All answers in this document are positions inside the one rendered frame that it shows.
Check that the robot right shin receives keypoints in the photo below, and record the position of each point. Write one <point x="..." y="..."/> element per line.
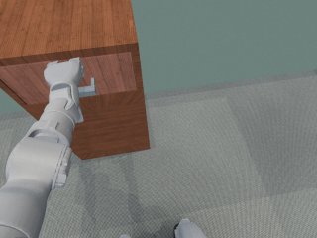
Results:
<point x="184" y="221"/>

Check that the cabinet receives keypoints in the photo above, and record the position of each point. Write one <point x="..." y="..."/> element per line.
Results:
<point x="45" y="30"/>

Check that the handle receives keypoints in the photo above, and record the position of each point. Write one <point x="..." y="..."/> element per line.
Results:
<point x="86" y="91"/>

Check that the left robot hand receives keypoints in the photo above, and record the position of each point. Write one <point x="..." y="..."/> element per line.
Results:
<point x="72" y="71"/>

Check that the robot right thigh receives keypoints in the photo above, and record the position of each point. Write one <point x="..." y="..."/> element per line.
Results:
<point x="189" y="230"/>

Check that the left robot forearm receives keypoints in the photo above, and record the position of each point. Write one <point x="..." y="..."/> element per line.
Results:
<point x="58" y="119"/>

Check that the left robot upper arm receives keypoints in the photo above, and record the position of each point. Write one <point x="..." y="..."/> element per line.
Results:
<point x="38" y="167"/>

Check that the drawer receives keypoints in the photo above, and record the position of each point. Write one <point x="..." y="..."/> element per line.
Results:
<point x="112" y="73"/>

